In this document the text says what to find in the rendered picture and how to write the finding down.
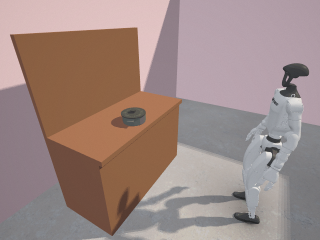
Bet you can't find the lid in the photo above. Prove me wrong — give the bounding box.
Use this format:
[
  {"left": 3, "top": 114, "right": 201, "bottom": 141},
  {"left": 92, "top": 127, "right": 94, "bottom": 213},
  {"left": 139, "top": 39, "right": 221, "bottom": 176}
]
[{"left": 121, "top": 107, "right": 146, "bottom": 119}]

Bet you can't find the left robot hand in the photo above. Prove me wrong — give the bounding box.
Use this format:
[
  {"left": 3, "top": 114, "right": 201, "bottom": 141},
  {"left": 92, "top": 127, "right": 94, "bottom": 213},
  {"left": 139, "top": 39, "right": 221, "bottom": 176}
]
[{"left": 255, "top": 167, "right": 279, "bottom": 191}]

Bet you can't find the right robot hand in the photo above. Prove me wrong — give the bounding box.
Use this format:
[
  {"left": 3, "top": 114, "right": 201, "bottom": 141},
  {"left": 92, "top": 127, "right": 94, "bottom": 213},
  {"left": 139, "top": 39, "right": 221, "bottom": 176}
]
[{"left": 246, "top": 128, "right": 262, "bottom": 142}]

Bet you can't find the pot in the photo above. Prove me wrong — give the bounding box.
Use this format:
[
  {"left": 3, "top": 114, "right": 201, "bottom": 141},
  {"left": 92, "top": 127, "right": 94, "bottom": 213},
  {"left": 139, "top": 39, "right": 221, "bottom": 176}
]
[{"left": 122, "top": 115, "right": 146, "bottom": 126}]

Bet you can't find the right robot forearm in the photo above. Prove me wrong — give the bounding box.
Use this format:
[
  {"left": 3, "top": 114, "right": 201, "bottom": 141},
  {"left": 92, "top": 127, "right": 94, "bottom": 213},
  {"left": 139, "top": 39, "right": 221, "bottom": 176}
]
[{"left": 256, "top": 113, "right": 269, "bottom": 131}]

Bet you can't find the table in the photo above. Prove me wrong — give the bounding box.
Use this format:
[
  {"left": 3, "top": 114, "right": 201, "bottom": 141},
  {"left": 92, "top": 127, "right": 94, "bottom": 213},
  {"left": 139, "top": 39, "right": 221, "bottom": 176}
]
[{"left": 10, "top": 27, "right": 182, "bottom": 236}]

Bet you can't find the robot right upper arm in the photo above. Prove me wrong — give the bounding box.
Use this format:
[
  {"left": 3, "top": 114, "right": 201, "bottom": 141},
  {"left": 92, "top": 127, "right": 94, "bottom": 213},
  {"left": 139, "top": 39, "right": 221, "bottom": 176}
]
[{"left": 274, "top": 88, "right": 286, "bottom": 94}]

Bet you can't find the robot left thigh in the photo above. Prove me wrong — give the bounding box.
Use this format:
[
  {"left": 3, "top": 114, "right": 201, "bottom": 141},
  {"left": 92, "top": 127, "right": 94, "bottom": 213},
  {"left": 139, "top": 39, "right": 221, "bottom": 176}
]
[{"left": 246, "top": 148, "right": 278, "bottom": 192}]

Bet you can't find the left robot forearm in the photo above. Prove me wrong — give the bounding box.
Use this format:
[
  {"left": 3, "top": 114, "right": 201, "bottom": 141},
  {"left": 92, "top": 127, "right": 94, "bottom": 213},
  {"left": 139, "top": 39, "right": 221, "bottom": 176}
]
[{"left": 270, "top": 134, "right": 299, "bottom": 171}]

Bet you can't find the robot left upper arm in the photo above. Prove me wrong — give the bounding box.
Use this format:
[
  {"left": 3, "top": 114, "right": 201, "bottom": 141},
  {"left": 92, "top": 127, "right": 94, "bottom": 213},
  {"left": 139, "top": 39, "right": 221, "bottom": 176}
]
[{"left": 284, "top": 98, "right": 304, "bottom": 141}]

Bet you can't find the robot torso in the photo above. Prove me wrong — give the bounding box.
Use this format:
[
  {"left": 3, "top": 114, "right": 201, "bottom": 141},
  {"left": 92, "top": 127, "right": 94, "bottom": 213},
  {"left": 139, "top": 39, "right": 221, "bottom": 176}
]
[{"left": 261, "top": 87, "right": 302, "bottom": 153}]

